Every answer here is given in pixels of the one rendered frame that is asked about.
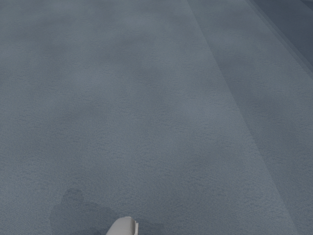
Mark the robot left thigh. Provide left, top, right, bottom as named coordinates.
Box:
left=106, top=217, right=139, bottom=235

